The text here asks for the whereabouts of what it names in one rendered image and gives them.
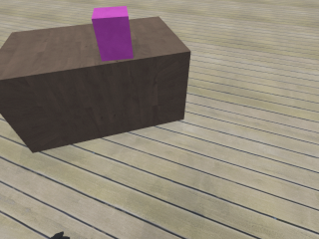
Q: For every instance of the carton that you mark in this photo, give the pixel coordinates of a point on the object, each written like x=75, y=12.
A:
x=113, y=33

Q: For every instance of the pedestal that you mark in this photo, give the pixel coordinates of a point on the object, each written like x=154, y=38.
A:
x=55, y=90

